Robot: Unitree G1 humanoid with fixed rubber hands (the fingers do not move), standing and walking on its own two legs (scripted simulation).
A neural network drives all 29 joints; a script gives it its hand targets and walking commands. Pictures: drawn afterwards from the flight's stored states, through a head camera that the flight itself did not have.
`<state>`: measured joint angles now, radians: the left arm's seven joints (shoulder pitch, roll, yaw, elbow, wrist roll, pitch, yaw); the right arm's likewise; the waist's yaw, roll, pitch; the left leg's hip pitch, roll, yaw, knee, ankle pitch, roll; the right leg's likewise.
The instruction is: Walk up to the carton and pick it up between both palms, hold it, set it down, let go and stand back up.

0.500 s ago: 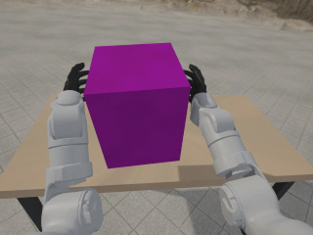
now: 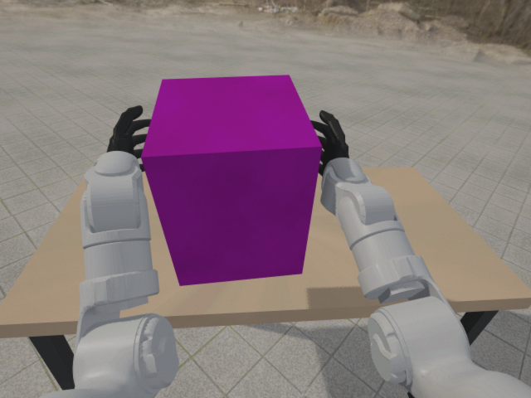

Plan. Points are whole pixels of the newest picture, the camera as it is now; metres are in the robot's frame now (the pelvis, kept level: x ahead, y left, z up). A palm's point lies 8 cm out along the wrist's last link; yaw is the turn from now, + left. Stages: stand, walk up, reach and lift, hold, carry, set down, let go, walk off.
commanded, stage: hold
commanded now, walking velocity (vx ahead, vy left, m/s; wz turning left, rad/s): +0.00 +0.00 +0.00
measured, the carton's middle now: (234, 180) +0.40 +0.01 +0.20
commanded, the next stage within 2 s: none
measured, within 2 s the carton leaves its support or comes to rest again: neither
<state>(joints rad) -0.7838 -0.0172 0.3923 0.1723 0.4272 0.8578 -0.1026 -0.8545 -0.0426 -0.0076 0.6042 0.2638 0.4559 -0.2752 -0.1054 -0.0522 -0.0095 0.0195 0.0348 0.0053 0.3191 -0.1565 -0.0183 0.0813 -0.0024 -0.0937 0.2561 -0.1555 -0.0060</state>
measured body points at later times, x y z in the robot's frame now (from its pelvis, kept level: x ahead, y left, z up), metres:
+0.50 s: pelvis +0.00 +0.00 +0.00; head -0.07 +0.03 +0.44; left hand +0.38 +0.16 +0.25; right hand +0.38 -0.13 +0.25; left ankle +0.03 +0.13 -0.75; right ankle +0.01 -0.11 -0.75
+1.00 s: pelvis +0.00 +0.00 +0.00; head -0.07 +0.03 +0.44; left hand +0.38 +0.16 +0.25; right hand +0.38 -0.13 +0.24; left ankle +0.03 +0.13 -0.75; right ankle +0.01 -0.11 -0.75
